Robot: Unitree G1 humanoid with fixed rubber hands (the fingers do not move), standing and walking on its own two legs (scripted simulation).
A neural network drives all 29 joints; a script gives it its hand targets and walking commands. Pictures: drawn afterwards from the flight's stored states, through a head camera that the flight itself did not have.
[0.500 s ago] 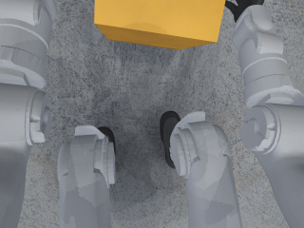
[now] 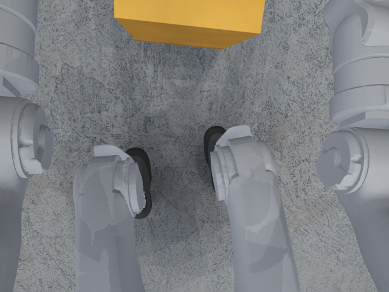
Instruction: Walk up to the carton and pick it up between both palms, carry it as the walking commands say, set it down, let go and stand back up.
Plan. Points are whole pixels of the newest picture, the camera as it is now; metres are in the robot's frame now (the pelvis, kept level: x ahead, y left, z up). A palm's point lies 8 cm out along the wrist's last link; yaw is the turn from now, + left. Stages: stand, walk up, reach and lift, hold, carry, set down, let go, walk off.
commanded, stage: set down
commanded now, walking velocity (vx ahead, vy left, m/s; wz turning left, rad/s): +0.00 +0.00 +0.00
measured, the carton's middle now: out of the picture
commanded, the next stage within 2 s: let go in 0.94 s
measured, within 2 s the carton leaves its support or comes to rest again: neither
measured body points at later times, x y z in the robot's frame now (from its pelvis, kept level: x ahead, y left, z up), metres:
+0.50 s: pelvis +0.01 +0.00 +0.12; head +0.38 -0.03 +0.37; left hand +0.64 +0.14 +0.00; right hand +0.55 -0.28 +0.00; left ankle +0.10 +0.11 -0.39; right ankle +0.13 -0.13 -0.39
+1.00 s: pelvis +0.05 -0.01 +0.23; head +0.37 -0.02 +0.55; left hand +0.64 +0.13 +0.14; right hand +0.56 -0.27 +0.13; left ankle +0.10 +0.11 -0.39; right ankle +0.13 -0.13 -0.39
